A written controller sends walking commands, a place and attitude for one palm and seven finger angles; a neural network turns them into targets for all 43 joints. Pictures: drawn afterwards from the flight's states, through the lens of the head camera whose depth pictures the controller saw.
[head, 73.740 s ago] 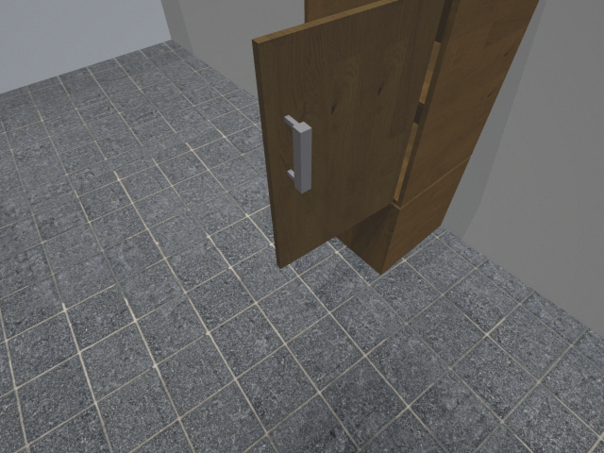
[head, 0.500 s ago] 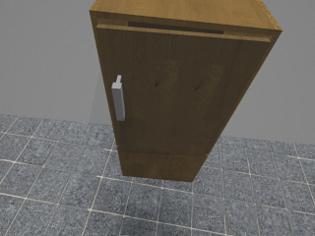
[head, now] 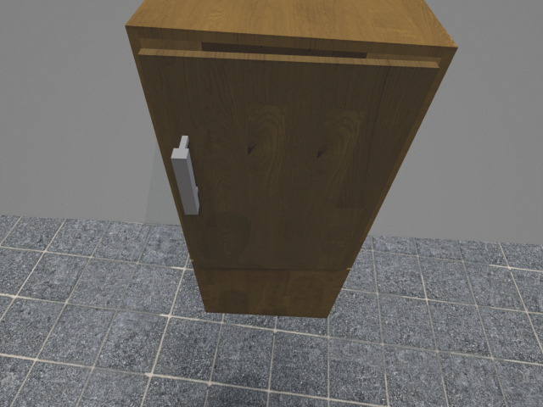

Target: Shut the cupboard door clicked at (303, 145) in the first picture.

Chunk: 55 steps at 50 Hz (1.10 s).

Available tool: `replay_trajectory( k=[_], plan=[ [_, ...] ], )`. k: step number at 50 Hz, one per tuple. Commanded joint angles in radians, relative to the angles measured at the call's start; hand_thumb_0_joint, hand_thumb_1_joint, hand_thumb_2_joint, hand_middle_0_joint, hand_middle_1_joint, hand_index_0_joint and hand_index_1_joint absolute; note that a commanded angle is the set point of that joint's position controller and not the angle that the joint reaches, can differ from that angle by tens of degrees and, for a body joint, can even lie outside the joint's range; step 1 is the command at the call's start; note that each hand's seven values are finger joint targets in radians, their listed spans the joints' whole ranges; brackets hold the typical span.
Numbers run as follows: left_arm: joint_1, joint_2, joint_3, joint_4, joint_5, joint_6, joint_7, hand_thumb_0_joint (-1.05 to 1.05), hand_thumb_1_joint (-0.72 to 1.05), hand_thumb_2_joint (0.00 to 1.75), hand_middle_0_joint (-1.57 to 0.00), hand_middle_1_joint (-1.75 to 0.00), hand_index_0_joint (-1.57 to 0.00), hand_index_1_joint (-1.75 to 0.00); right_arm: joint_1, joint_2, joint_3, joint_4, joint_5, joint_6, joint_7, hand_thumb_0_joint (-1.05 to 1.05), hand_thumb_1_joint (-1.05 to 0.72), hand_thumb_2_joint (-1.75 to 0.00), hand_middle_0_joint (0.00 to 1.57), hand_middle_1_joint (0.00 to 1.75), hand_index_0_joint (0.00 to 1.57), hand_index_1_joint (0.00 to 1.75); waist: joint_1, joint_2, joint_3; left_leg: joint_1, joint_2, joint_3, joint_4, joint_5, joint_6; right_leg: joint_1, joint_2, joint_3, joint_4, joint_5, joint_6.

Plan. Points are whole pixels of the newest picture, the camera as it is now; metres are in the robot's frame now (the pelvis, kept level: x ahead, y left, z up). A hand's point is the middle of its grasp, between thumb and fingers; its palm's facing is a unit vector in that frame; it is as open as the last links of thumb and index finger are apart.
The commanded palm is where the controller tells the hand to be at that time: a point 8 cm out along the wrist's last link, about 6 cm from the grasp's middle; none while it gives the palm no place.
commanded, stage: look again from close up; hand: left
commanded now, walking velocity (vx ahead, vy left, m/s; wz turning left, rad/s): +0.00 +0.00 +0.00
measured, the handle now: (188, 176) +0.48 +0.17 +0.04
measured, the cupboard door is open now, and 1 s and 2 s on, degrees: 2 2 2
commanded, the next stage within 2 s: raise the hand and make a fist in 0.40 s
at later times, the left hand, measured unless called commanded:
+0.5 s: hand out of the picture +0.01 +0.21 -0.17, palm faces -0.02 -0.97 -0.25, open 7.4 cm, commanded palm +0.10 +0.26 -0.07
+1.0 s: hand out of the picture +0.13 +0.20 -0.04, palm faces +0.13 -0.99 -0.06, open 5.8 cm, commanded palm +0.13 +0.24 -0.03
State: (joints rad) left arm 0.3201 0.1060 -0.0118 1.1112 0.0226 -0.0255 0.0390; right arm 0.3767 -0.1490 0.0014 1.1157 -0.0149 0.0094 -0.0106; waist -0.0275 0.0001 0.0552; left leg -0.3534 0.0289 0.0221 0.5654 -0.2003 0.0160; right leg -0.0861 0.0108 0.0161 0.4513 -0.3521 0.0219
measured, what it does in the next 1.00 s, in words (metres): lowers itself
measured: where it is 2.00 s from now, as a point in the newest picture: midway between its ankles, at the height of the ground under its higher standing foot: outside the picture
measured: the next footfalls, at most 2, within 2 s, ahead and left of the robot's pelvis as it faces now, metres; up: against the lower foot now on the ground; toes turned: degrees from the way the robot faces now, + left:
none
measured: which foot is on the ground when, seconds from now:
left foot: down 0.00-1.00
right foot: down 0.00-1.00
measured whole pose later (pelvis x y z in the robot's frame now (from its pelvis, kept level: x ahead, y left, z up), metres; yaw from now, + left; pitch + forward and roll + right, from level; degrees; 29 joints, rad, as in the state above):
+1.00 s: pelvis -0.04 -0.03 -0.10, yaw +1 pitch +11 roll -2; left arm 0.49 0.24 0.24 0.04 -0.33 -0.45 -0.32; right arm 0.21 -0.25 -0.03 0.56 0.04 -0.28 -0.08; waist 0.06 0.03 -0.14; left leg -0.99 0.05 -0.05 1.19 -0.40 -0.02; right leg -0.78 0.04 -0.09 1.22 -0.63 -0.05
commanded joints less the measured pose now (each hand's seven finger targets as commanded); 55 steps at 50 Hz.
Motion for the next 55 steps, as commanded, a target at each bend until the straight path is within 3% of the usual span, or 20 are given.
replay_trajectory(
  k=[1, 3, 7, 12, 24, 25, 26, 27, 28, 29, 30, 31, 32, 33, 35, 37, 39, 43, 49, 55],
  plan=[
    [0.062, 0.139, 0.026, -0.055, -0.007, -0.025, 0.018, 0.0, 0.9, 0.9, -0.2, -0.3, -0.2, -0.3, 0.036, -0.096, -0.012, -0.102, 0.001, -0.048, -0.008, 0.0, -0.9, -0.9, 0.2, 0.3, 0.2, 0.3, 0.003, 0.094, -0.117, 0.141, 0.067, -0.103, -0.018, 0.237, 0.033, -0.093, -0.08, 0.028, 0.027, 0.216, -0.082],
    [0.093, 0.118, 0.021, -0.051, -0.007, -0.014, 0.021, 0.0, 0.9, 0.9, -0.2, -0.3, -0.2, -0.3, 0.01, -0.113, -0.015, -0.113, 0.002, -0.049, -0.016, 0.0, -0.9, -0.9, 0.2, 0.3, 0.2, 0.3, 0.024, 0.123, -0.105, 0.131, 0.096, -0.144, -0.045, 0.288, 0.062, -0.097, -0.05, 0.004, 0.042, 0.114, -0.067],
    [0.082, 0.118, 0.018, -0.063, -0.005, 0.002, 0.018, 0.0, 0.9, 0.9, -0.2, -0.3, -0.2, -0.3, -0.04, -0.12, -0.023, -0.129, 0.003, -0.035, -0.015, 0.0, -0.9, -0.9, 0.2, 0.3, 0.2, 0.3, 0.027, 0.006, 0.004, 0.056, 0.081, -0.137, -0.097, 0.068, 0.051, -0.147, -0.053, 0.024, 0.005, 0.043, -0.064],
    [0.063, 0.151, 0.024, -0.083, -0.002, 0.014, 0.014, 0.0, 0.9, 0.9, -0.2, -0.3, -0.2, -0.3, -0.076, -0.148, -0.034, -0.126, 0.0, -0.028, -0.008, 0.0, -0.9, -0.9, 0.2, 0.3, 0.2, 0.3, 0.028, 0.015, 0.014, 0.079, 0.082, -0.152, -0.185, -0.078, 0.045, -0.178, -0.056, 0.013, 0.012, -0.02, -0.052],
    [0.037, 0.244, 0.028, -0.098, 0.0, 0.0, 0.003, 0.0, 0.9, 0.9, -0.2, -0.3, -0.2, -0.3, -0.172, -0.21, -0.041, -0.141, 0.007, -0.041, -0.005, 0.0, -0.9, -0.9, 0.2, 0.3, 0.2, 0.3, 0.029, -0.017, -0.059, 0.195, 0.074, -0.079, -0.13, 0.135, 0.04, -0.164, -0.095, 0.071, -0.042, 0.164, -0.046],
    [0.057, 0.179, 0.017, -0.095, 0.014, -0.004, 0.038, 0.0, 0.9, 0.9, -0.2, -0.3, -0.2, -0.3, -0.165, -0.197, -0.034, -0.192, 0.009, -0.039, -0.001, 0.0, -0.9, -0.9, 0.2, 0.3, 0.2, 0.3, 0.013, -0.015, -0.001, 0.184, 0.098, -0.066, 0.0, 0.242, 0.016, -0.214, -0.096, 0.083, -0.056, 0.211, -0.035],
    [-0.794, 0.786, 0.462, -1.709, -0.099, -0.27, 0.073, 0.0, 0.9, 0.9, -0.2, -0.3, -0.2, -0.3, -0.081, -0.352, -0.075, -0.423, 0.055, -0.209, -0.074, 0.0, -0.9, -0.9, 0.2, 0.3, 0.2, 0.3, -0.126, 0.048, -0.326, 0.521, 0.039, -0.121, 0.039, 0.272, 0.01, -0.341, -0.009, -0.112, 0.194, 0.339, -0.043],
    [-0.033, 0.269, 0.081, -1.391, -0.135, -0.209, 0.06, 0.0, 0.9, 0.9, -0.22, -0.32, -0.22, -0.32, -0.152, -0.231, -0.019, -0.459, 0.086, -0.3, -0.112, 0.0, -0.9, -0.9, 0.2, 0.3, 0.2, 0.3, 0.019, 0.363, -0.529, 0.616, 0.089, -0.144, -0.02, 0.423, -0.017, -0.399, 0.004, -0.123, 0.338, 0.115, -0.031],
    [0.179, 0.101, 0.033, -1.348, -0.179, -0.085, 0.064, 0.0, 0.9, 0.9, -0.24, -0.34, -0.24, -0.34, -0.163, -0.195, -0.041, -0.459, 0.063, -0.33, -0.095, 0.0, -0.9, -0.9, 0.2, 0.3, 0.2, 0.3, 0.022, 0.355, -0.485, 0.447, 0.075, -0.146, -0.101, 0.374, -0.064, -0.364, 0.011, -0.114, 0.363, 0.025, -0.037],
    [0.022, 0.121, 0.045, -1.308, -0.178, -0.089, 0.07, 0.0, 0.9, 0.9, -0.25, -0.36, -0.25, -0.36, -0.163, -0.197, -0.039, -0.459, 0.08, -0.35, -0.074, 0.0, -0.9, -0.9, 0.2, 0.3, 0.2, 0.3, -0.029, 0.15, -0.256, 0.239, 0.06, -0.147, -0.106, 0.125, -0.036, -0.443, -0.005, -0.097, 0.347, -0.007, -0.03],
    [0.015, 0.102, 0.064, -1.25, -0.186, -0.125, 0.056, 0.0, 0.9, 0.9, -0.27, -0.38, -0.27, -0.38, -0.191, -0.205, -0.056, -0.491, 0.064, -0.357, -0.066, 0.0, -0.9, -0.9, 0.2, 0.3, 0.2, 0.3, -0.023, 0.082, -0.083, 0.054, 0.032, -0.14, -0.078, -0.141, -0.021, -0.463, -0.004, -0.114, 0.264, -0.047, -0.04],
    [0.031, 0.165, 0.151, -1.127, -0.19, -0.18, 0.035, 0.0, 0.9, 0.9, -0.29, -0.4, -0.29, -0.4, -0.205, -0.221, -0.065, -0.498, 0.057, -0.359, -0.058, 0.0, -0.9, -0.9, 0.2, 0.3, 0.2, 0.3, -0.031, -0.003, -0.021, -0.08, -0.004, -0.123, 0.002, -0.27, -0.024, -0.534, -0.005, -0.119, 0.197, -0.085, -0.04],
    [0.13, 0.156, 0.202, -1.0, -0.209, -0.257, -0.005, 0.0, 0.9, 0.9, -0.31, -0.42, -0.31, -0.42, -0.217, -0.208, -0.065, -0.508, 0.043, -0.358, -0.052, 0.0, -0.9, -0.9, 0.2, 0.3, 0.2, 0.3, -0.004, -0.113, -0.012, -0.17, -0.028, -0.1, 0.097, -0.259, -0.024, -0.607, -0.002, -0.12, 0.202, -0.154, -0.038],
    [0.243, 0.167, 0.254, -0.912, -0.225, -0.338, -0.067, 0.0, 0.9, 0.9, -0.33, -0.44, -0.33, -0.44, -0.23, -0.203, -0.073, -0.529, 0.049, -0.355, -0.035, 0.0, -0.9, -0.9, 0.2, 0.3, 0.2, 0.3, 0.046, -0.076, -0.041, -0.206, -0.036, -0.073, 0.176, -0.167, -0.027, -0.629, 0.0, -0.106, 0.243, -0.109, -0.05],
    [0.274, 0.155, 0.276, -0.877, -0.278, -0.519, -0.226, 0.0, 0.9, 0.9, -0.36, -0.48, -0.36, -0.48, -0.265, -0.202, -0.089, -0.568, 0.024, -0.35, -0.008, 0.0, -0.9, -0.9, 0.2, 0.3, 0.2, 0.3, 0.089, -0.198, -0.175, -0.34, -0.034, -0.05, 0.337, -0.104, -0.033, -0.707, 0.004, -0.085, 0.403, -0.067, -0.051],
    [0.235, 0.214, 0.293, -0.896, -0.317, -0.623, -0.388, 0.0, 0.9, 0.9, -0.4, -0.52, -0.4, -0.52, -0.292, -0.215, -0.102, -0.63, 0.032, -0.35, -0.002, 0.0, -0.9, -0.9, 0.2, 0.3, 0.2, 0.3, 0.092, -0.143, -0.23, -0.456, -0.041, -0.032, 0.438, -0.163, -0.03, -0.742, -0.019, 0.011, 0.449, -0.138, -0.047],
    [0.21, 0.304, 0.366, -0.971, -0.364, -0.56, -0.458, 0.0, 0.9, 0.9, -0.44, -0.56, -0.44, -0.56, -0.297, -0.221, -0.099, -0.714, 0.055, -0.331, -0.008, 0.0, -0.9, -0.9, 0.2, 0.3, 0.2, 0.3, 0.12, -0.025, -0.296, -0.473, -0.052, -0.006, 0.457, -0.198, -0.017, -0.675, -0.04, 0.101, 0.406, -0.222, -0.037],
    [0.013, 0.362, 0.41, -1.259, -0.421, -0.461, -0.415, 0.0, 0.9, 0.9, -0.51, -0.64, -0.51, -0.64, -0.269, -0.201, -0.081, -0.764, 0.068, -0.32, -0.058, 0.0, -0.9, -0.9, 0.2, 0.3, 0.2, 0.3, 0.07, 0.003, -0.313, -0.47, -0.03, -0.024, 0.517, -0.262, 0.004, -0.715, -0.051, 0.2, 0.313, -0.411, 0.008],
    [-0.094, 0.302, 0.272, -1.406, -0.363, -0.554, -0.356, 0.0, 0.9, 0.9, -0.62, -0.76, -0.62, -0.76, -0.202, -0.203, -0.065, -0.68, 0.051, -0.363, -0.096, 0.0, -0.9, -0.9, 0.2, 0.3, 0.2, 0.3, -0.017, 0.029, -0.288, -0.42, 0.003, -0.071, 0.534, -0.219, 0.024, -0.82, -0.008, 0.104, 0.396, -0.259, -0.012],
    [0.09, 0.307, 0.318, -1.315, -0.381, -0.401, -0.403, 0.0, 0.9, 0.9, -0.73, -0.88, -0.73, -0.88, -0.2, -0.197, -0.069, -0.675, 0.062, -0.345, -0.095, 0.0, -0.9, -0.9, 0.2, 0.3, 0.2, 0.3, 0.053, 0.036, -0.409, -0.348, -0.005, -0.076, 0.467, -0.086, 0.023, -0.685, -0.006, 0.048, 0.421, -0.04, -0.004]
  ],
)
